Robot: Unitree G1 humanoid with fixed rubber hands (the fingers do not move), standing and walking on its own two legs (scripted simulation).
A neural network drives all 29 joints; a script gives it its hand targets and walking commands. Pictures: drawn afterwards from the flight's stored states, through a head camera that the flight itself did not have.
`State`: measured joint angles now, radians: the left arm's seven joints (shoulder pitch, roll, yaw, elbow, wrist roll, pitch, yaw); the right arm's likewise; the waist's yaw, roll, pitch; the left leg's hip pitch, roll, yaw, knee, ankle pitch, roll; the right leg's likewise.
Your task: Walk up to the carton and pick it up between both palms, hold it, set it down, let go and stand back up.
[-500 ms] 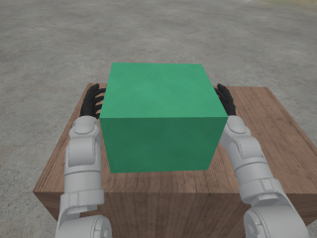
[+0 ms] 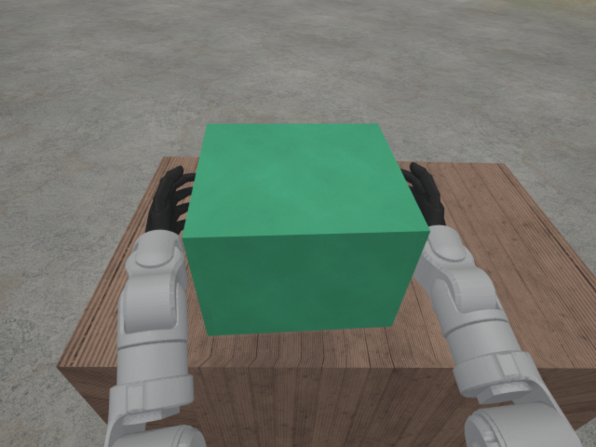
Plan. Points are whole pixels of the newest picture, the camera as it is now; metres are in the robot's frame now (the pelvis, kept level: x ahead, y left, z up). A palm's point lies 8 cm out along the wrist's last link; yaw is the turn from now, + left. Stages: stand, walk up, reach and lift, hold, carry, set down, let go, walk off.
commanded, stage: hold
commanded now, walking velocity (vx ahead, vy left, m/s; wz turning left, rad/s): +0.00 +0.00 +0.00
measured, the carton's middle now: (297, 223) +0.38 +0.00 +0.15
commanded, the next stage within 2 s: none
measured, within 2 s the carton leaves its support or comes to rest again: neither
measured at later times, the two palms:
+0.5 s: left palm (162, 227) +0.36 +0.17 +0.18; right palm (426, 221) +0.35 -0.16 +0.17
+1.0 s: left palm (164, 225) +0.37 +0.17 +0.17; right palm (424, 218) +0.36 -0.16 +0.17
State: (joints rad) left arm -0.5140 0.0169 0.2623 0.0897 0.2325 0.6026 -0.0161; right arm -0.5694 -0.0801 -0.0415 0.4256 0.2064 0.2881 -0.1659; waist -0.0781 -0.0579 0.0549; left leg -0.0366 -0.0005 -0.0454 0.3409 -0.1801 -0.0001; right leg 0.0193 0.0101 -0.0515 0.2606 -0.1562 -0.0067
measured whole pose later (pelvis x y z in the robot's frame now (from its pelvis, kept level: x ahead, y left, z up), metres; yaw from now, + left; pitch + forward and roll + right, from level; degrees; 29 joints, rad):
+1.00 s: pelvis +0.00 +0.00 +0.00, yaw +0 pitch -7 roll -1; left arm -0.55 0.02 0.27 0.12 0.24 0.60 -0.01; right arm -0.61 -0.08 -0.06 0.47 0.19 0.27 -0.15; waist -0.07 -0.06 0.05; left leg -0.04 0.00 -0.04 0.34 -0.17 0.00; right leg 0.01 0.01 -0.05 0.26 -0.15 -0.01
